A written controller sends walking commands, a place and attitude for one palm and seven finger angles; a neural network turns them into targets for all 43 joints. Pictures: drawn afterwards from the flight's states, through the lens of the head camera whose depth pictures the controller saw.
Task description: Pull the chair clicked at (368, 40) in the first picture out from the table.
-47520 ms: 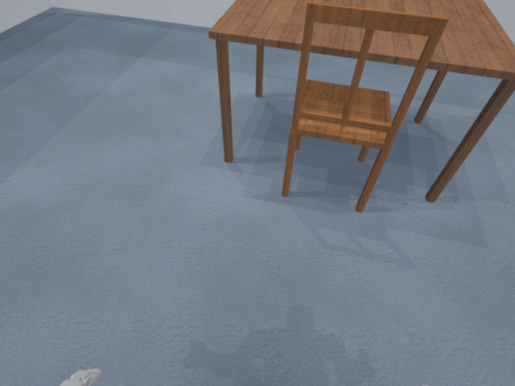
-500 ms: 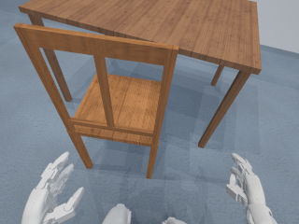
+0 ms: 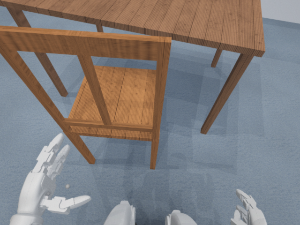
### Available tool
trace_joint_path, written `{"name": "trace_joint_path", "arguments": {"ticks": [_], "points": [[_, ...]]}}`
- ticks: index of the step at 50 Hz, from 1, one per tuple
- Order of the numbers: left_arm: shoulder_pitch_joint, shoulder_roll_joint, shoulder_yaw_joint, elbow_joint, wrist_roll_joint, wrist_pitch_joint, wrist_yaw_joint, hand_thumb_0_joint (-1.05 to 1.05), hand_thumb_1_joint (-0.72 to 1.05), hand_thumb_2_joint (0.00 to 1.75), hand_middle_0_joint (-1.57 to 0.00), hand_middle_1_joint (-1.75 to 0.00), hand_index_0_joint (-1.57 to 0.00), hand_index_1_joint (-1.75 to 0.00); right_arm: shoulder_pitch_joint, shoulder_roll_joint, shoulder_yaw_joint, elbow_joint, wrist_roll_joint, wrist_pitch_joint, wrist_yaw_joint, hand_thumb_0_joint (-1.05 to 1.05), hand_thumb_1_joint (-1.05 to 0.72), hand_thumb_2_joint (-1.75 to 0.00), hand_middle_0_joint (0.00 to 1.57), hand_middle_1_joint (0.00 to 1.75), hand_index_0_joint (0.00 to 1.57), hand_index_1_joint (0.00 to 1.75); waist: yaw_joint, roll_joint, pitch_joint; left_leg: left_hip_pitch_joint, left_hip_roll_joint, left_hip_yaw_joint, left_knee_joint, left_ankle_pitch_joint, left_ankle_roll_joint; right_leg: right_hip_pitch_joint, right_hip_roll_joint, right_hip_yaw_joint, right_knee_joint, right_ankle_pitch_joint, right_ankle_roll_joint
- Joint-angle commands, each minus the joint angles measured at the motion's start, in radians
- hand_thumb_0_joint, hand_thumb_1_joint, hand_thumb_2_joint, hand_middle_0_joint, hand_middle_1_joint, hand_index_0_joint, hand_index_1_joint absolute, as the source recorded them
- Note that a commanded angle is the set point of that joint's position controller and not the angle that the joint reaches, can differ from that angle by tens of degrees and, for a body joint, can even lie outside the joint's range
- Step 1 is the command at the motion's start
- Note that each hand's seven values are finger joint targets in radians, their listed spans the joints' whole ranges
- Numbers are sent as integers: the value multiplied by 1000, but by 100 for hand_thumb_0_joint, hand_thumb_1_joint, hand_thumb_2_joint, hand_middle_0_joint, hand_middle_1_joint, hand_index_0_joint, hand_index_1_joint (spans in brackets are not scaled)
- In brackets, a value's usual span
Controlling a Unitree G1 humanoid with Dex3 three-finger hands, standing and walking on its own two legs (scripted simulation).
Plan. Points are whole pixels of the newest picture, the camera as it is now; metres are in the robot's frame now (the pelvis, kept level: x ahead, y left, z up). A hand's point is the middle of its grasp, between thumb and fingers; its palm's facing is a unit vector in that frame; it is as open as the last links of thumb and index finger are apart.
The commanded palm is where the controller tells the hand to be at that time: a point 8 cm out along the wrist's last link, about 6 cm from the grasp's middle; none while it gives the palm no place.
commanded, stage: raise the hand toward the chair's back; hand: left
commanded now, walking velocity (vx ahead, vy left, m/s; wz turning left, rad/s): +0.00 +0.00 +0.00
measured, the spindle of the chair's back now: (98, 96) +0.48 +0.18 +0.01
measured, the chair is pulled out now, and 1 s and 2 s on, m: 0.22 0.22 0.22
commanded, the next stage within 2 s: aim the fingers beside a spindle in 1.10 s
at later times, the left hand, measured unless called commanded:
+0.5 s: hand (47, 176) +0.23 +0.24 +0.05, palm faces -0.02 -1.00 -0.04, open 16.8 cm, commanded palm +0.21 +0.30 +0.05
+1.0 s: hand (45, 171) +0.24 +0.25 +0.05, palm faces -0.03 -1.00 -0.05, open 16.9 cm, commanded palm +0.22 +0.30 +0.05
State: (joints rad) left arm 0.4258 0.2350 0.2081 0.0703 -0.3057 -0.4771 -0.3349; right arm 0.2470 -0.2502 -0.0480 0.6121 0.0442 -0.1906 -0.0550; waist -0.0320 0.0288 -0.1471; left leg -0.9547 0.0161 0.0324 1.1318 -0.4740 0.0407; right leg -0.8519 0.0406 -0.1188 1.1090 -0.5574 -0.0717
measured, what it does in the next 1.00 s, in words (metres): stands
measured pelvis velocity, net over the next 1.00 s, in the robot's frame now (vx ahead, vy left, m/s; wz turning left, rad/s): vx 0.00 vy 0.04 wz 0.00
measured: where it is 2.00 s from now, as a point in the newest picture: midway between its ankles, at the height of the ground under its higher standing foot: outside the picture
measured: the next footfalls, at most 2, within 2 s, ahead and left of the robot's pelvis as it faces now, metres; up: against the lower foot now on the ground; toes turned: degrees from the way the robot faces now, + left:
none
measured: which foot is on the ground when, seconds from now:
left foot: down 0.00-1.00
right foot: down 0.00-1.00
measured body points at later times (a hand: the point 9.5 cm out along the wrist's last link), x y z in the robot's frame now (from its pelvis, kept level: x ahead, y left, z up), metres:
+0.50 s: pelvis +0.00 +0.04 +0.01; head +0.07 +0.06 +0.45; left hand +0.22 +0.29 +0.05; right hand +0.19 -0.19 -0.06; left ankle +0.04 +0.09 -0.65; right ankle -0.01 -0.08 -0.65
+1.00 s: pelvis +0.00 +0.04 +0.01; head +0.06 +0.06 +0.46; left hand +0.23 +0.30 +0.06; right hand +0.16 -0.21 -0.06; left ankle +0.04 +0.09 -0.65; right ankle -0.01 -0.08 -0.65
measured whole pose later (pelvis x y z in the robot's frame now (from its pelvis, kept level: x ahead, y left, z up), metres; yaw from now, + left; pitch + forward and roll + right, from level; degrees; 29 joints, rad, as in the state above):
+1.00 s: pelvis +0.00 +0.04 +0.01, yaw +0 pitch +15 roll -4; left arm 0.30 0.29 0.21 0.10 -0.28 -0.41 -0.30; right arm 0.26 -0.26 0.01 0.52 0.03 -0.16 -0.02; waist -0.03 0.03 -0.14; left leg -0.89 -0.01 0.04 1.07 -0.45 0.09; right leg -0.76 0.02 -0.11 1.01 -0.51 -0.02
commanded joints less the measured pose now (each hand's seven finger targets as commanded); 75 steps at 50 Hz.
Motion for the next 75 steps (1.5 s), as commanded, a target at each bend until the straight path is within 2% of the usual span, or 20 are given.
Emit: {"name": "trace_joint_path", "arguments": {"ticks": [1, 5, 10, 13, 17, 25, 29, 33, 36, 39, 48, 54, 60, 62, 64, 66, 69, 71, 74, 75], "points": [[-2, 131, 62, -208, -16, -88, 23, 0, -29, 39, -8, -11, -8, -11, -81, -108, -39, -179, 4, -67, -5, 0, -90, -90, 20, 30, 20, 30, 21, 0, -237, 219, 0, -75, -130, 255, 4, 120, -35, 127, -192, 268, 67], [-31, 137, 47, -246, 3, -84, 56, 0, -38, 35, -7, -10, -7, -10, -74, -115, -34, -192, -2, -59, -1, 0, -90, -90, 20, 30, 20, 30, 21, 64, -246, 290, 5, -88, -165, 274, 0, 87, -23, 78, -176, 254, 49], [-52, 138, 37, -209, 12, -44, 63, 0, -50, 30, -6, -8, -6, -8, -68, -125, -23, -213, -5, -36, 5, 0, -90, -90, 20, 30, 20, 30, 11, 42, -208, 312, 12, -114, -197, 247, -9, 62, -14, 54, -188, 214, 45], [-77, 142, 30, -208, 16, -24, 53, 0, -50, 30, -6, -8, -6, -8, -61, -129, -16, -228, -5, -26, 7, 0, -90, -90, 20, 30, 20, 30, 11, 66, -203, 333, 15, -124, -210, 246, -15, 55, -12, 47, -192, 207, 42], [-132, 152, 35, -211, 10, -9, 40, 0, -50, 30, -6, -8, -6, -8, -54, -135, -7, -237, -6, -20, 6, 0, -90, -90, 20, 30, 20, 30, 1, 51, -200, 351, 17, -139, -220, 231, -20, 49, -9, 41, -198, 196, 42], [-196, 182, 55, -214, 6, 12, 21, 0, -50, 30, -6, -8, -6, -8, -44, -146, 2, -240, -7, -23, 8, 0, -90, -90, 20, 30, 20, 30, 6, 92, -226, 405, 22, -165, -240, 266, -39, 40, -11, 33, -196, 199, 38], [-202, 205, 79, -186, 7, 22, 23, 0, -50, 30, -6, -8, -6, -8, -39, -154, 1, -234, -5, -22, 8, 0, -90, -90, 20, 30, 20, 30, 11, 80, -212, 422, 31, -187, -265, 260, -51, 30, -9, 28, -197, 186, 38], [-193, 189, 74, -183, -4, 28, 21, 0, -50, 30, -6, -8, -6, -8, -32, -156, -2, -238, -3, -25, 11, 0, -90, -90, 20, 30, 20, 30, 14, 74, -221, 435, 32, -197, -280, 255, -58, 38, -12, 23, -202, 184, 40], [-179, 187, 69, -184, 1, 26, 25, 0, -50, 30, -6, -8, -6, -8, -28, -157, -6, -238, -2, -25, 15, 0, -90, -90, 20, 30, 20, 30, 12, 77, -223, 444, 33, -190, -273, 296, -59, 39, -13, 24, -205, 197, 41], [-183, 196, 80, -163, 3, 22, 31, 0, -50, 30, -6, -8, -6, -8, -28, -160, -6, -237, -4, -24, 17, 0, -90, -90, 20, 30, 20, 30, 11, 51, -194, 410, 31, -188, -279, 250, -55, 40, -11, 25, -206, 180, 41], [-196, 199, 72, -196, 8, -9, 44, 0, -50, 30, -6, -8, -6, -8, -29, -160, -5, -235, -5, -26, 19, 0, -90, -90, 20, 30, 20, 30, 9, 98, -208, 422, 32, -191, -279, 216, -55, 27, -15, 30, -200, 168, 40], [-200, 202, 77, -162, 3, 3, 39, 0, -50, 30, -6, -8, -6, -8, -33, -157, 0, -234, -1, -22, 14, 0, -90, -90, 20, 30, 20, 30, 0, 40, -185, 368, 19, -166, -270, 157, -31, 55, -11, 41, -222, 153, 41], [-201, 194, 67, -169, 2, 0, 33, 0, -50, 30, -6, -8, -6, -8, -34, -151, 5, -235, -1, -28, 12, 0, -90, -90, 20, 30, 20, 30, 0, 69, -189, 359, 13, -145, -252, 174, -23, 65, -12, 48, -226, 164, 41], [-265, 210, 77, -146, 1, -5, 33, 0, -50, 30, -6, -8, -6, -8, -29, -155, 5, -222, -2, -28, 8, 0, -90, -90, 20, 30, 20, 30, -15, 46, -174, 332, 12, -143, -235, 153, -19, 46, -12, 52, -222, 155, 43], [-299, 192, 55, -117, 7, -8, 31, 0, -50, 30, -6, -8, -6, -8, -27, -156, 8, -215, -5, -29, 6, 0, -90, -90, 20, 30, 20, 30, -23, 28, -171, 309, 10, -134, -216, 155, -12, 40, -12, 59, -218, 157, 45], [-319, 190, 49, -111, 7, -12, 27, 0, -50, 30, -6, -8, -6, -8, -26, -158, 8, -215, -5, -31, 6, 0, -90, -90, 20, 30, 20, 30, -17, 61, -195, 317, 8, -132, -211, 160, -15, 38, -17, 61, -210, 160, 43], [-316, 210, 64, -96, 9, -5, 27, 0, -50, 30, -6, -8, -6, -8, -19, -160, 5, -213, -5, -29, 7, 0, -90, -90, 20, 30, 20, 30, -12, 36, -236, 320, 9, -122, -193, 219, -10, 68, -15, 68, -206, 206, 44], [-297, 201, 61, -116, 8, -5, 29, 0, -50, 30, -6, -8, -6, -8, -22, -152, 3, -217, -5, -26, 11, 0, -90, -90, 20, 30, 20, 30, 3, 70, -272, 339, 6, -110, -187, 279, -11, 96, -20, 71, -199, 257, 43], [-272, 223, 101, -63, 7, 6, 43, 0, -50, 30, -6, -8, -6, -8, -23, -149, 1, -210, -6, -8, 13, 0, -90, -90, 20, 30, 20, 30, 5, 8, -248, 290, 5, -98, -175, 290, -6, 119, -14, 76, -198, 293, 47], [-299, 206, 82, -73, 7, 0, 43, 0, -50, 30, -6, -8, -6, -8, -26, -149, 2, -211, -5, -7, 14, 0, -90, -90, 20, 30, 20, 30, -2, 32, -245, 287, 3, -92, -167, 292, -6, 112, -18, 81, -191, 305, 48]]}}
